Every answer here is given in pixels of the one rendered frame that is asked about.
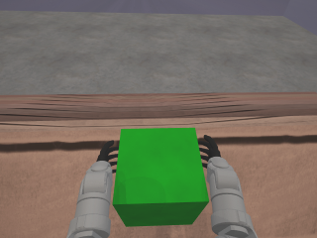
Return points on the left robot forearm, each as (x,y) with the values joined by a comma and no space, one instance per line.
(91,219)

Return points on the carton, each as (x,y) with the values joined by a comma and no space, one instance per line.
(159,177)

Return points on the right robot hand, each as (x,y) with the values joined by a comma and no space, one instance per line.
(212,150)

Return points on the right robot forearm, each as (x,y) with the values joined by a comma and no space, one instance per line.
(229,212)

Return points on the left robot hand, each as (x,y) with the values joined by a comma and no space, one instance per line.
(104,154)

